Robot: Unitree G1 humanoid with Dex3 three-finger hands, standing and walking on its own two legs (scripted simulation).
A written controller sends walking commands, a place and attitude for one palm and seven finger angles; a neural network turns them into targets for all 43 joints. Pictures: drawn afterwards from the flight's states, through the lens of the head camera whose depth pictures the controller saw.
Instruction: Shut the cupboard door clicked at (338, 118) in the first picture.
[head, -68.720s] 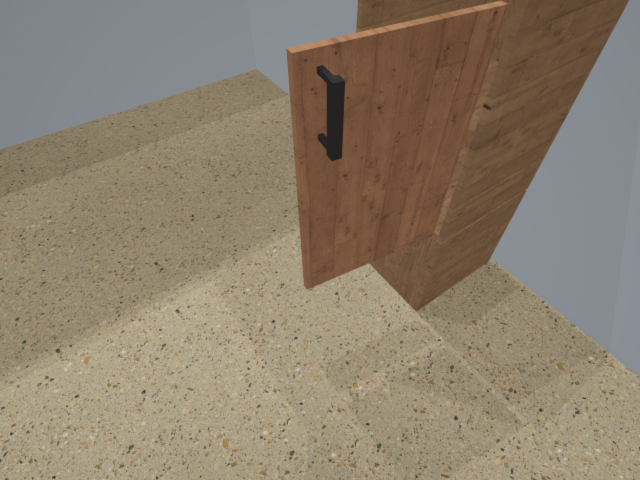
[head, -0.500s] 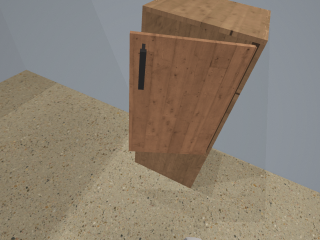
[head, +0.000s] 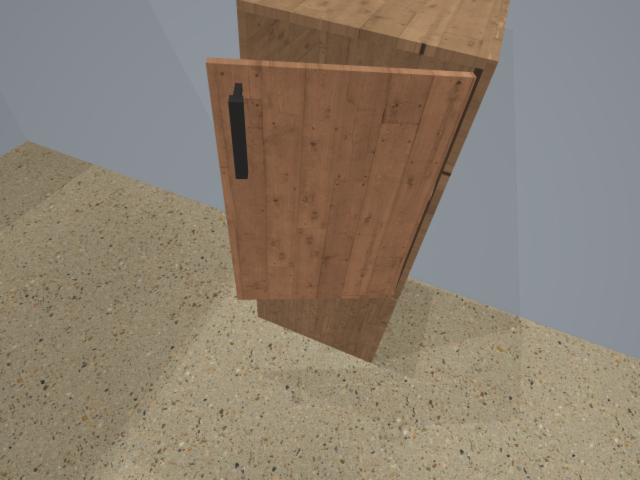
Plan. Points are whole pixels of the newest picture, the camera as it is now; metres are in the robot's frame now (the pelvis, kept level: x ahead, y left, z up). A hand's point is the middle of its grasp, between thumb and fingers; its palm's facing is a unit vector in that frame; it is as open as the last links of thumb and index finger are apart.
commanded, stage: shuffle to correct the standing spot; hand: left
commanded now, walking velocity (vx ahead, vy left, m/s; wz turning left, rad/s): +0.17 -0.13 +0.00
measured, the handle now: (240, 132) +0.57 +0.13 +0.14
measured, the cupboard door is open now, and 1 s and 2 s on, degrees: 26 26 26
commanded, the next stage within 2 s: come to a stop and stand still in 0.54 s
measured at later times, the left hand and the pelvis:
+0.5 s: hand out of the picture +0.00 +0.08 -0.20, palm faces +0.12 -0.99 -0.06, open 7.4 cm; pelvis +0.10 -0.04 -0.03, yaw +1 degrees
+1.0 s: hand (252, 431) +0.24 +0.09 -0.19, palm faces +0.09 -0.98 -0.19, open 7.3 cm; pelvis +0.16 -0.08 -0.03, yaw +5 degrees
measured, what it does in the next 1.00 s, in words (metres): walks ahead: right foot, then left foot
